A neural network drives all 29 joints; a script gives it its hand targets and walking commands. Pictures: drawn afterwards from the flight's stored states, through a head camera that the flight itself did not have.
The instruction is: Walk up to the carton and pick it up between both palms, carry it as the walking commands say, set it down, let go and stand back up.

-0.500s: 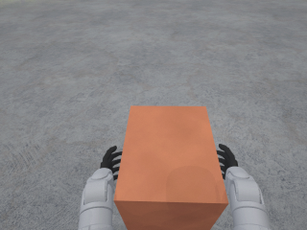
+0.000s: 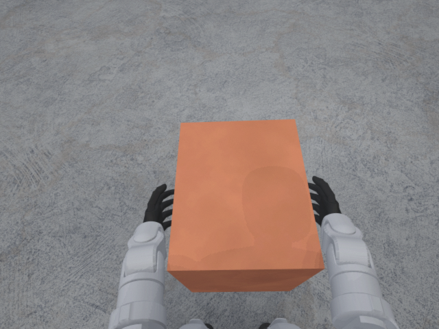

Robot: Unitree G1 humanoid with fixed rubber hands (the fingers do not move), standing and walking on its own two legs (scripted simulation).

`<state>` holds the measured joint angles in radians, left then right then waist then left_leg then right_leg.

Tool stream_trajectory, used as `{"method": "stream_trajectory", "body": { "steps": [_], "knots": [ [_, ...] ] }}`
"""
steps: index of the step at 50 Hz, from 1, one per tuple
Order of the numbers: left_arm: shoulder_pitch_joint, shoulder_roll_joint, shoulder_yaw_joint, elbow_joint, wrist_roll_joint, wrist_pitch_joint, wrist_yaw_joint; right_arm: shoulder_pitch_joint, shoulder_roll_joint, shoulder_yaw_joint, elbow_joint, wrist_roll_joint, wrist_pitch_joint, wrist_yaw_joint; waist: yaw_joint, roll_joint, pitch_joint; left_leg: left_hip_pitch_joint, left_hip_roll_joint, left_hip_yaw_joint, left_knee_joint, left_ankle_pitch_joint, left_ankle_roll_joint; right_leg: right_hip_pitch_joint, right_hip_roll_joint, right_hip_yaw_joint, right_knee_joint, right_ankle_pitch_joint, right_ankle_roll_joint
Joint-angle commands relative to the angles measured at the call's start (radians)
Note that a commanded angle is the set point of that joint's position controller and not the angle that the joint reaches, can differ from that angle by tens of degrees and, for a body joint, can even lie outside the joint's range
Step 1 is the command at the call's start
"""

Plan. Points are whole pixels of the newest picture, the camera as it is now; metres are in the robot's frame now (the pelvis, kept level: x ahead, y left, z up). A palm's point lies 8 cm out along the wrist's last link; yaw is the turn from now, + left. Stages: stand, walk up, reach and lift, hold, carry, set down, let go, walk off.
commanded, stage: set down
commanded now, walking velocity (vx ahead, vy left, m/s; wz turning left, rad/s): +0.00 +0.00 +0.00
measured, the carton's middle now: (239, 213) +0.37 +0.00 -0.12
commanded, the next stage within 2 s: none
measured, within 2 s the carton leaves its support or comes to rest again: neither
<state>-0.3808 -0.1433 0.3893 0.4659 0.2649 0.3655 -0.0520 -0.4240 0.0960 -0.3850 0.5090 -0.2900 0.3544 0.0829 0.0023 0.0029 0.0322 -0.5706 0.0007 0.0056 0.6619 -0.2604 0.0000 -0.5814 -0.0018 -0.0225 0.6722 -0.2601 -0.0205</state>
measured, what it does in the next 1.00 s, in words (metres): lowers itself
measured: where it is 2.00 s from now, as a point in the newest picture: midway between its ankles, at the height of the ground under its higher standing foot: outside the picture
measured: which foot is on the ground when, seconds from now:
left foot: down 0.00-1.00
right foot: down 0.00-1.00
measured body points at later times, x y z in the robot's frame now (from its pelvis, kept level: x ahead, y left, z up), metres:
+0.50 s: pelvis -0.03 +0.00 -0.07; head +0.15 -0.01 +0.34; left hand +0.37 +0.17 -0.13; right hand +0.38 -0.17 -0.13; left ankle +0.04 +0.12 -0.72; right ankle +0.04 -0.11 -0.72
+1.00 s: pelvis -0.03 +0.00 -0.13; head +0.19 +0.00 +0.26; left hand +0.39 +0.16 -0.21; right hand +0.42 -0.17 -0.21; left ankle +0.04 +0.12 -0.72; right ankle +0.04 -0.11 -0.72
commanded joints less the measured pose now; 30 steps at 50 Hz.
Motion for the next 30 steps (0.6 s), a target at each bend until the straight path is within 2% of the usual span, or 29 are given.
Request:
{"method": "stream_trajectory", "body": {
  "steps": [1,8,16,22,30],
  "knots": [
    [-0.523,-0.836,-0.522,0.018,-0.13,-0.053,-0.189,-0.434,0.878,0.504,0.054,0.118,-0.032,0.179,0.001,-0.024,-0.53,0.093,-0.1,-0.072,0.005,0.219,0.02,0.187,0.081,0.098,-0.005,0.285,-0.013],
    [-0.615,-0.847,-0.5,0.039,-0.124,-0.066,-0.217,-0.531,0.913,0.497,0.084,0.113,-0.041,0.189,0.013,-0.023,-0.608,-0.076,-0.11,-0.054,0.087,0.119,0.026,0.089,0.084,0.1,0.073,0.198,-0.01],
    [-0.723,-0.864,-0.469,0.056,-0.12,-0.052,-0.243,-0.621,0.929,0.469,0.115,0.105,-0.023,0.21,0.004,-0.019,-0.697,-0.25,-0.12,-0.036,0.194,0.032,0.021,-0.043,0.097,0.096,0.182,0.104,-0.013],
    [-0.777,-0.878,-0.469,0.054,-0.131,-0.04,-0.243,-0.683,0.924,0.466,0.115,0.117,-0.011,0.227,0.003,-0.017,-0.788,-0.332,-0.127,-0.031,0.272,0.036,0.012,-0.143,0.11,0.086,0.266,0.098,-0.014],
    [-0.819,-0.897,-0.497,0.044,-0.157,-0.035,-0.216,-0.742,0.901,0.487,0.115,0.149,-0.013,0.238,0.007,-0.019,-0.92,-0.388,-0.135,-0.029,0.365,0.088,-0.001,-0.272,0.126,0.071,0.361,0.127,-0.012]
  ]
}}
